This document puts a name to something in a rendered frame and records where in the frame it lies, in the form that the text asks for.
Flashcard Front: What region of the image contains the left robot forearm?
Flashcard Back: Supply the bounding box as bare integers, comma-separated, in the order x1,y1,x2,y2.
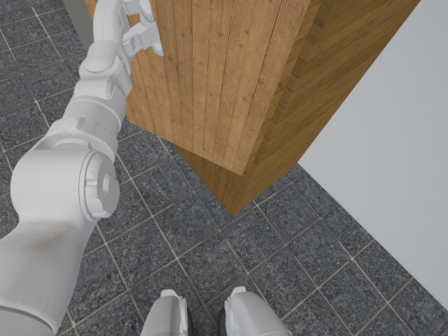
10,40,132,210

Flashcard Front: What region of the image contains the right robot shin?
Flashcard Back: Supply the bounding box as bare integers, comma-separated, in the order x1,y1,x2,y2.
225,286,246,336

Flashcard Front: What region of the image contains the left robot thigh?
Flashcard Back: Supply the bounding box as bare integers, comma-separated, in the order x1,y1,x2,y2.
140,295,188,336

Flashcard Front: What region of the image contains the left robot hand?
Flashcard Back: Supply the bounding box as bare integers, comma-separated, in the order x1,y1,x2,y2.
93,0,164,63

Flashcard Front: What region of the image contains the handle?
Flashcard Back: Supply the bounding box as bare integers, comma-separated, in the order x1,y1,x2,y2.
63,0,94,51

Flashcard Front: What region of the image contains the cupboard door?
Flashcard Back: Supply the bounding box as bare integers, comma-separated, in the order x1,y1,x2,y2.
85,0,311,176

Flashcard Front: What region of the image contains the left robot upper arm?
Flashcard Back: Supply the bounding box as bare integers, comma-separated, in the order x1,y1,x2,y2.
0,150,120,336

